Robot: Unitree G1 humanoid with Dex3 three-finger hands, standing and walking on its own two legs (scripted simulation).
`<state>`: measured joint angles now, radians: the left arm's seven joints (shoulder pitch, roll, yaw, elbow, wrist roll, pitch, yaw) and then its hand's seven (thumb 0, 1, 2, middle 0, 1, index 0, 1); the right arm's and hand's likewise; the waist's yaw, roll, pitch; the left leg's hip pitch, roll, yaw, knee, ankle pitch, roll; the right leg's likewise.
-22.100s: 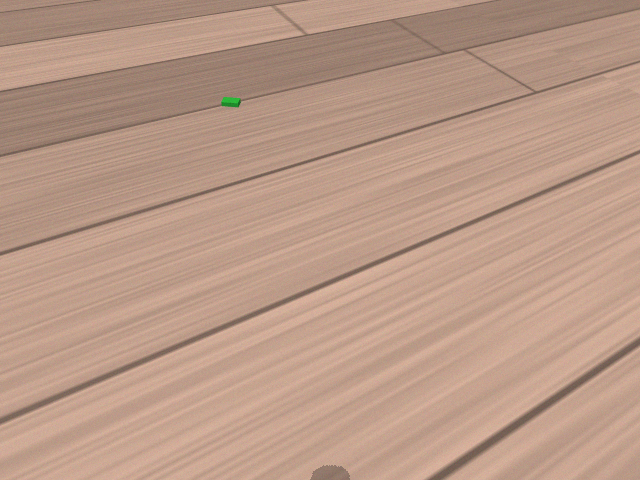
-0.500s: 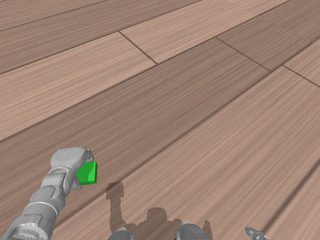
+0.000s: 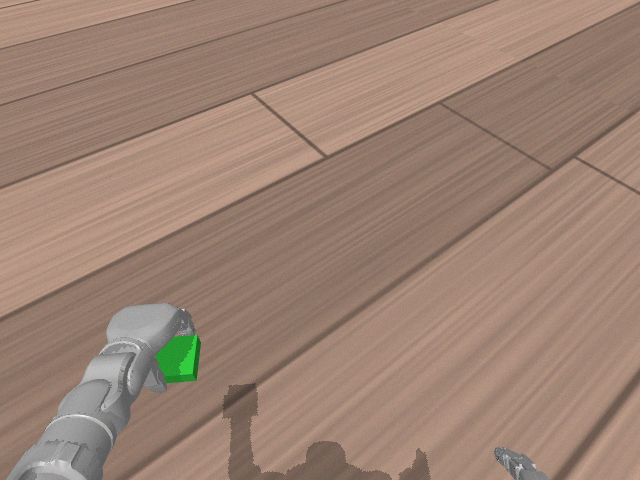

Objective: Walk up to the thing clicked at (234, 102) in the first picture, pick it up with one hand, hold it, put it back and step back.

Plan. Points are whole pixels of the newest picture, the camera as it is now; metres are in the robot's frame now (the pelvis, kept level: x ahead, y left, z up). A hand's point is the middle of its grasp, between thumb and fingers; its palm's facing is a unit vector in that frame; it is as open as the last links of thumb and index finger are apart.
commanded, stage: hold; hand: left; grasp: from above
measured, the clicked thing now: (162, 360) +0.31 +0.23 -0.11
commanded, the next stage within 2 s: crouch in 1.52 s
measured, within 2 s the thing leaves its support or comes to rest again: neither
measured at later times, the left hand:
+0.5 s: hand (150, 366) +0.28 +0.22 -0.04, palm faces -0.49 -0.03 -0.87, open 8.8 cm
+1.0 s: hand (145, 374) +0.26 +0.21 -0.03, palm faces -0.46 -0.04 -0.88, open 8.8 cm
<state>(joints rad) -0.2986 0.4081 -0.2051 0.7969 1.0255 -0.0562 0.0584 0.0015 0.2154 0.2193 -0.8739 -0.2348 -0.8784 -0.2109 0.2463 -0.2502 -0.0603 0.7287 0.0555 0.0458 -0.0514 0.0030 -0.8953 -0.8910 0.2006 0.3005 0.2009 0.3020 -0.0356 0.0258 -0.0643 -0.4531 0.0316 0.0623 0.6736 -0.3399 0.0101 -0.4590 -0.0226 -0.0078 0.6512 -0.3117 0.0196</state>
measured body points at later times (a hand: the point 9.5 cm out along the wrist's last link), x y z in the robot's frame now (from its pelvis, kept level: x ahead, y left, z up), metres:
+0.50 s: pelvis -0.01 +0.00 +0.01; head +0.01 -0.02 +0.46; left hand +0.30 +0.22 +0.01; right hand +0.11 -0.27 -0.11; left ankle +0.00 +0.11 -0.72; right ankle +0.01 -0.13 -0.72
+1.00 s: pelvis -0.02 +0.00 +0.01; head -0.02 -0.02 +0.46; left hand +0.28 +0.21 +0.02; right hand +0.12 -0.26 -0.10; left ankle +0.00 +0.11 -0.72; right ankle +0.01 -0.13 -0.72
